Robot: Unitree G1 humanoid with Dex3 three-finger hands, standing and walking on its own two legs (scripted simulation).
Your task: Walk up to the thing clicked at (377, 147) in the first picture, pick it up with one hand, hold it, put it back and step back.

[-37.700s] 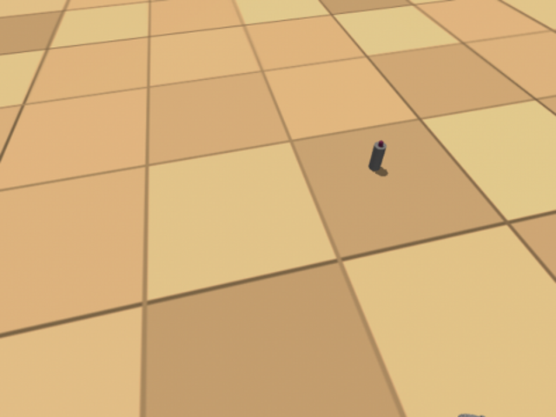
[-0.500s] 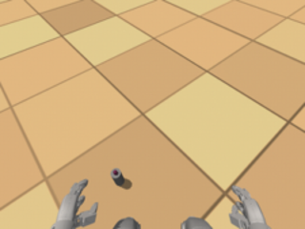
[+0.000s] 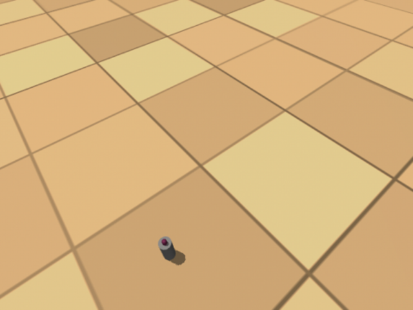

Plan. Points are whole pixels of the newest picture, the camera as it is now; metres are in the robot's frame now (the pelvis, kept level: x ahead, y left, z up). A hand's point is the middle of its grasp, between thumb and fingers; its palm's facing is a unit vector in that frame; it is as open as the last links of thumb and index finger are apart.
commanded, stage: stand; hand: left
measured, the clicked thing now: (166, 247) +0.45 +0.23 -0.68
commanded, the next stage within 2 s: step back in 1.56 s
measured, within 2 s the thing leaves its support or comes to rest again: neither
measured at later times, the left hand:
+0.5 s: hand out of the picture +0.04 +0.24 -0.15, palm faces +0.00 -0.93 -0.36, open 7.4 cm
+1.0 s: hand out of the picture +0.07 +0.24 -0.15, palm faces +0.00 -0.94 -0.35, open 7.4 cm
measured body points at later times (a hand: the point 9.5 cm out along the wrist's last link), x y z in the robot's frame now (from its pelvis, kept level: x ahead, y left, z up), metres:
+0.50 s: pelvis -0.01 -0.01 +0.01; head -0.01 -0.02 +0.46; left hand +0.04 +0.29 -0.13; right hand +0.05 -0.30 -0.14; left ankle +0.01 +0.13 -0.74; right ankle +0.01 -0.14 -0.74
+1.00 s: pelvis +0.01 -0.01 +0.01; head +0.01 -0.02 +0.46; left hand +0.08 +0.29 -0.12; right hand +0.07 -0.30 -0.13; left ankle +0.01 +0.13 -0.74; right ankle +0.01 -0.14 -0.74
